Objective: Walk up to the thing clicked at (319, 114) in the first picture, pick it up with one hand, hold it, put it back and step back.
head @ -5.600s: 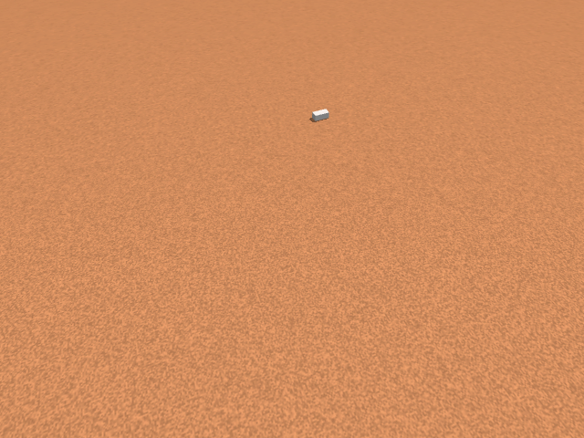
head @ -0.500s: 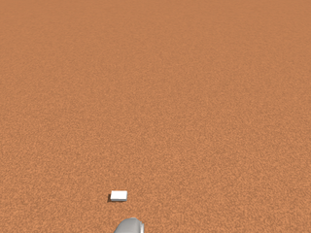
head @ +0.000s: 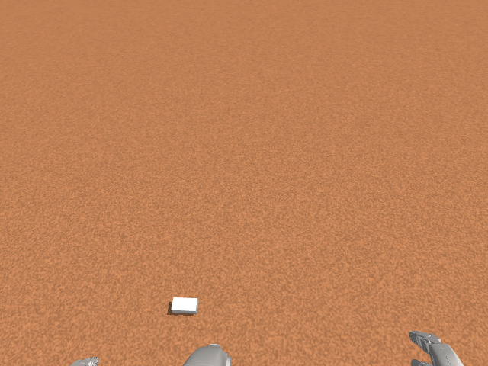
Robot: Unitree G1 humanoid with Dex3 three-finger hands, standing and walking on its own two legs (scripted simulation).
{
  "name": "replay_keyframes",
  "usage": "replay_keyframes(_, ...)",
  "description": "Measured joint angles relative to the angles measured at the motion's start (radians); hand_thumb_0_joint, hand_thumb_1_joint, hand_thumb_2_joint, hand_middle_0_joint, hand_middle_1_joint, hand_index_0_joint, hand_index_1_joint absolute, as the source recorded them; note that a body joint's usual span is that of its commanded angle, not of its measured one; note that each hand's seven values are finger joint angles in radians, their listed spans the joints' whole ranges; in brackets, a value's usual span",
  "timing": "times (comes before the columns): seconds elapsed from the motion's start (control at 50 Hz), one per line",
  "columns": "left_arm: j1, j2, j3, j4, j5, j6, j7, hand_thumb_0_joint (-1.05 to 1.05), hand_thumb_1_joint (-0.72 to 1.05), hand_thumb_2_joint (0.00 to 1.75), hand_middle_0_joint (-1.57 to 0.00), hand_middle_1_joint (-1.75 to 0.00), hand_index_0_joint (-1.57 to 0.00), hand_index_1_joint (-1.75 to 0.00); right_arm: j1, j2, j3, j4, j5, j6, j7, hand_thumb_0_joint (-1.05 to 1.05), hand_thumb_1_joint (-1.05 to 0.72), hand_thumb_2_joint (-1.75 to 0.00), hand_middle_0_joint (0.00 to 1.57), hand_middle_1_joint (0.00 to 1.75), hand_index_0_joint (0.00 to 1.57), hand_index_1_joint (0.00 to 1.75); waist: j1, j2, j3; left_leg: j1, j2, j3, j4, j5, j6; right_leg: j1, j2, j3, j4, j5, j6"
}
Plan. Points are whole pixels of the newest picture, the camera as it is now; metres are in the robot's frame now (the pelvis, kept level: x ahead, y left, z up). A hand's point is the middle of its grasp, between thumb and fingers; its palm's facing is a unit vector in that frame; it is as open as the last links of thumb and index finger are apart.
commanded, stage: walk up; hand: left
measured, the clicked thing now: (185, 305) +0.42 +0.29 -0.73
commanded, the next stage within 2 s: stand in 1.14 s
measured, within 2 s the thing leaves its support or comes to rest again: neither
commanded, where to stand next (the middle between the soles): +0.09 +0.04 m, yaw +1 degrees
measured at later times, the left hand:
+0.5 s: hand out of the picture +0.08 +0.28 -0.13, palm faces -0.01 -0.94 -0.35, open 7.4 cm
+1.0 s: hand out of the picture +0.10 +0.28 -0.12, palm faces +0.02 -0.94 -0.35, open 7.4 cm
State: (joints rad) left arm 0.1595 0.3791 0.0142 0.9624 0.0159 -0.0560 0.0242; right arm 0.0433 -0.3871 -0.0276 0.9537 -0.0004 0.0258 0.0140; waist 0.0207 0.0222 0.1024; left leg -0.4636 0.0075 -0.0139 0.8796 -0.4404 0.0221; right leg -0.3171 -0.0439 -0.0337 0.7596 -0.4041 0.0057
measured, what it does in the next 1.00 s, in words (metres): stands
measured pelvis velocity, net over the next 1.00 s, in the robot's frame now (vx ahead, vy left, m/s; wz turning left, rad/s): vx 0.02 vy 0.02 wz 0.03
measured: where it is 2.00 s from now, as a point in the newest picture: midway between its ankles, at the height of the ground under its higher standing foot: outside the picture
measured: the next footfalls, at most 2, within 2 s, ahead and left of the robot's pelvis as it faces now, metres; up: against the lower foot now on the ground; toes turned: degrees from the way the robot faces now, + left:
none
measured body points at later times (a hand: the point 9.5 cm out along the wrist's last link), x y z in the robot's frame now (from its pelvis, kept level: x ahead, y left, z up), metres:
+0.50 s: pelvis +0.01 +0.02 +0.03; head +0.01 +0.03 +0.48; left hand +0.08 +0.33 -0.10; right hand +0.08 -0.28 -0.10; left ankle +0.04 +0.15 -0.71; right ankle +0.00 -0.13 -0.71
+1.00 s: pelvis +0.02 +0.02 +0.03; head +0.03 +0.02 +0.48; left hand +0.10 +0.33 -0.09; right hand +0.12 -0.29 -0.09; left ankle +0.04 +0.15 -0.71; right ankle +0.00 -0.13 -0.71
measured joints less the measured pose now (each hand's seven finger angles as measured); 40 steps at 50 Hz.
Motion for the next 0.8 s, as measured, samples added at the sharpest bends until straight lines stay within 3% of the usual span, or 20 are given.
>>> replay_keyframes(0.06, -0.008, 0.011, 0.003, 0.011, 0.002, -0.002, 0.000, 0.00, 0.90, 0.90, -0.21, -0.30, -0.21, -0.30, 0.003, -0.020, -0.011, 0.022, 0.000, -0.014, 0.004, 0.01, -0.90, -0.90, 0.21, 0.30, 0.20, 0.30, -0.009, 0.000, 0.000, 0.073, 0.019, 0.011, -0.122, 0.084, 0.006, 0.004, -0.014, 0.000, -0.017, 0.010, 0.012)
replay_keyframes(0.1, -0.024, 0.026, 0.005, 0.019, -0.004, 0.006, -0.003, 0.00, 0.90, 0.90, -0.21, -0.30, -0.21, -0.30, 0.006, -0.022, -0.018, 0.045, -0.006, -0.027, 0.001, 0.01, -0.90, -0.90, 0.21, 0.30, 0.20, 0.30, -0.013, -0.021, 0.012, 0.110, 0.006, 0.023, -0.190, 0.155, -0.023, 0.002, -0.037, 0.008, -0.005, 0.005, 0.024)
replay_keyframes(0.22, -0.041, 0.036, 0.005, 0.068, -0.010, 0.020, -0.010, 0.00, 0.90, 0.90, -0.20, -0.30, -0.21, -0.30, 0.030, -0.015, 0.001, 0.107, -0.003, -0.020, 0.007, 0.01, -0.90, -0.90, 0.20, 0.30, 0.20, 0.30, -0.016, -0.006, -0.003, 0.119, 0.038, 0.018, -0.191, 0.139, -0.035, 0.046, -0.003, 0.002, -0.092, 0.053, 0.026)
replay_keyframes(0.44, -0.049, 0.006, -0.011, 0.148, -0.013, 0.028, -0.031, 0.00, 0.90, 0.90, -0.20, -0.30, -0.21, -0.30, 0.053, 0.027, 0.029, 0.199, -0.006, -0.019, 0.021, 0.01, -0.90, -0.90, 0.21, 0.30, 0.20, 0.30, -0.024, -0.018, -0.047, 0.198, 0.031, 0.017, -0.342, 0.208, -0.033, 0.139, -0.005, -0.008, -0.272, 0.137, 0.031)
replay_keyframes(0.8, -0.075, -0.019, -0.006, 0.196, -0.007, 0.030, -0.031, 0.00, 0.90, 0.90, -0.20, -0.30, -0.21, -0.30, 0.001, 0.022, 0.011, 0.201, -0.002, -0.028, 0.011, 0.01, -0.90, -0.90, 0.20, 0.30, 0.20, 0.30, -0.017, -0.010, -0.064, 0.269, 0.022, 0.008, -0.471, 0.260, -0.038, 0.216, -0.011, -0.023, -0.403, 0.185, 0.037)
